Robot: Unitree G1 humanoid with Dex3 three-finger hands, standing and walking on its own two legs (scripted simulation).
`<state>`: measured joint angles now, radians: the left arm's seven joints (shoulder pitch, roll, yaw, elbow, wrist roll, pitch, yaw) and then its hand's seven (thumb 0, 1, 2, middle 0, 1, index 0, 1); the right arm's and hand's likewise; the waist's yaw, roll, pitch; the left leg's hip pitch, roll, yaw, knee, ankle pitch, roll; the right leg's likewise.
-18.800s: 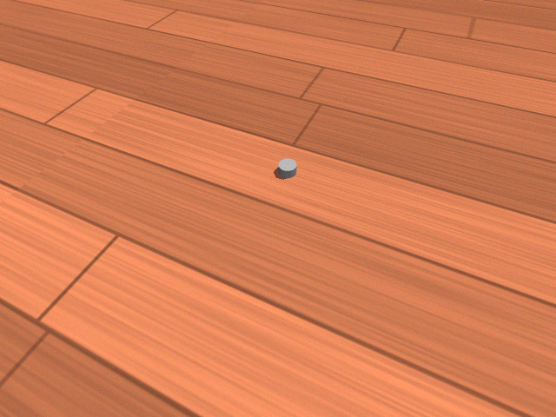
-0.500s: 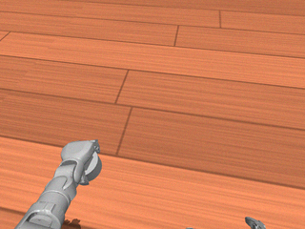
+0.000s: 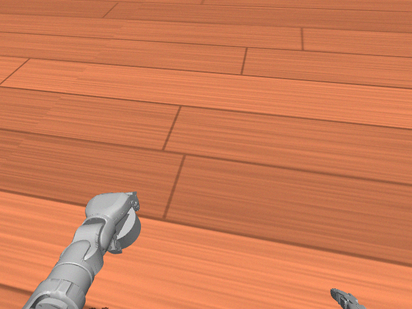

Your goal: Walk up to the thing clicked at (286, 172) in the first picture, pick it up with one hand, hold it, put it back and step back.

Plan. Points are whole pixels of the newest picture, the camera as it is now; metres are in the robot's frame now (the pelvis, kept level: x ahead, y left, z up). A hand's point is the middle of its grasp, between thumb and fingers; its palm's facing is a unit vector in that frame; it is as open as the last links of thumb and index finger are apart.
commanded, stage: hold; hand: left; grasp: from above
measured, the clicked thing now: (117, 225) +0.31 +0.23 -0.08
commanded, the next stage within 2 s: crouch in 1.20 s
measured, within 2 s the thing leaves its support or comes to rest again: neither
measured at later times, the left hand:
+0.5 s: hand (112, 237) +0.27 +0.22 -0.04, palm faces -0.45 -0.06 -0.89, open 11.5 cm
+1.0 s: hand (110, 240) +0.26 +0.22 -0.04, palm faces -0.46 -0.06 -0.89, open 11.5 cm
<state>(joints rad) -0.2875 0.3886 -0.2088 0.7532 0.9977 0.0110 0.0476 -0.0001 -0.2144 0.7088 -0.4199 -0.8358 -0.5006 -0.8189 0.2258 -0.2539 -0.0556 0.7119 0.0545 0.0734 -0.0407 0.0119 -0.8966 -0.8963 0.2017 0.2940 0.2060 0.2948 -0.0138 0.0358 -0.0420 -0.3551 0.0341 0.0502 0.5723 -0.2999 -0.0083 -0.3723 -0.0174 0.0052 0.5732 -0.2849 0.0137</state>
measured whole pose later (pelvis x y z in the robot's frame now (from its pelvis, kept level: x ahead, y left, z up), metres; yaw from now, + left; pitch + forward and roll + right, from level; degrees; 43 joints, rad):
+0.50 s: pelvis -0.02 +0.00 +0.01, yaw +0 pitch +1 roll +0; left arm -0.24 0.40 -0.22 0.68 0.99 0.00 0.00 0.00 -0.20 0.71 -0.40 -0.85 -0.48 -0.83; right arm 0.19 -0.25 -0.04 0.70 0.06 0.08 -0.06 0.01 -0.90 -0.90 0.20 0.29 0.21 0.29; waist 0.00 0.04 -0.01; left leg -0.29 0.03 0.05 0.51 -0.24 -0.01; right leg -0.31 -0.02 0.01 0.52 -0.23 0.01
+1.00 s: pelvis -0.03 +0.00 +0.01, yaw +0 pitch +1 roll +0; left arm -0.25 0.41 -0.22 0.66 0.99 -0.02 -0.02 0.00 -0.22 0.74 -0.39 -0.86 -0.47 -0.85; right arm 0.17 -0.25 -0.03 0.70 0.06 0.07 -0.06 0.01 -0.91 -0.90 0.20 0.29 0.21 0.29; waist 0.01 0.04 0.01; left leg -0.27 0.03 0.05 0.48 -0.22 -0.01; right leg -0.29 -0.02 0.01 0.49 -0.21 0.01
